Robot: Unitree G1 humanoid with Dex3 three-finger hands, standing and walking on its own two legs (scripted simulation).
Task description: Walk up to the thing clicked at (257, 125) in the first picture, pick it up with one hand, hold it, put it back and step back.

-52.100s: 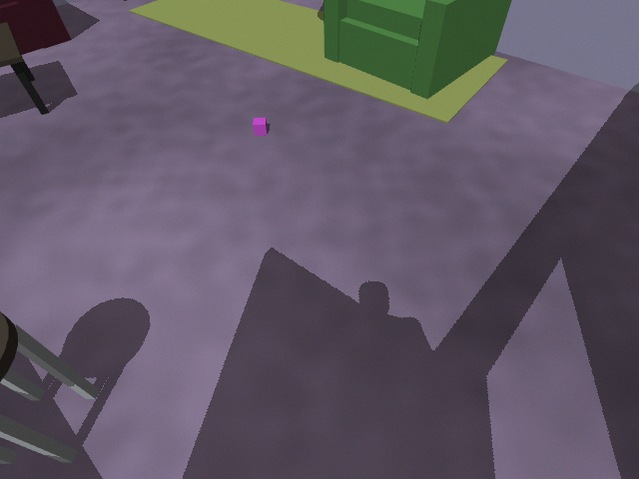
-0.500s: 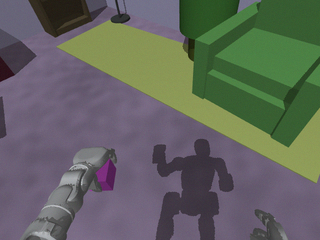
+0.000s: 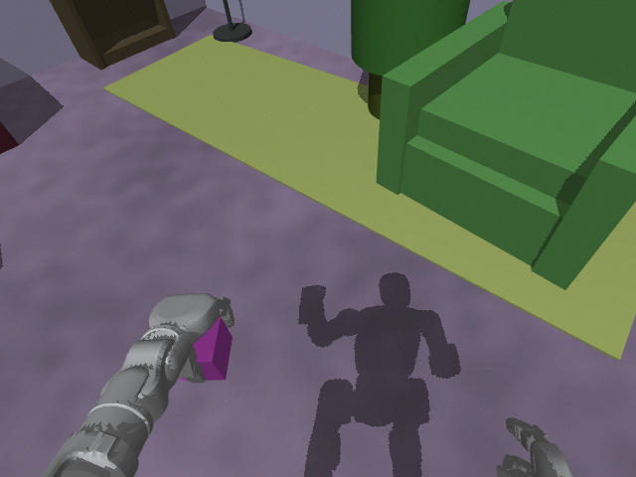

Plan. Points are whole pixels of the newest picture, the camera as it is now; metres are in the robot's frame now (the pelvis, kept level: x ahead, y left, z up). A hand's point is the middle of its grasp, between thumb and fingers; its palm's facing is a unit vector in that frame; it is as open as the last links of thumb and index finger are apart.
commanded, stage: crouch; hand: left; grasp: from above
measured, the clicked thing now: (200, 349) +0.31 +0.22 -0.08
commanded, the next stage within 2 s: lower in 1.90 s
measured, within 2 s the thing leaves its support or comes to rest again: neither
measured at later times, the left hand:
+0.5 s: hand (237, 358) +0.38 +0.22 -0.27, palm faces -0.40 +0.06 -0.91, open 9.9 cm
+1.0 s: hand (261, 369) +0.43 +0.21 -0.48, palm faces -0.43 +0.01 -0.90, open 9.9 cm
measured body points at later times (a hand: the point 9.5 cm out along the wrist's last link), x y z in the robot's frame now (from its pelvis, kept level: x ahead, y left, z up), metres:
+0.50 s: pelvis -0.06 +0.01 -0.17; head +0.10 +0.02 +0.25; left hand +0.39 +0.21 -0.22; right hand -0.03 -0.28 -0.29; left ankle +0.01 +0.12 -0.74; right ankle +0.02 -0.13 -0.74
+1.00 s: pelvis -0.07 +0.01 -0.33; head +0.17 +0.04 +0.05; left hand +0.45 +0.21 -0.43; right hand -0.04 -0.27 -0.45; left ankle +0.00 +0.12 -0.74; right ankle +0.01 -0.13 -0.74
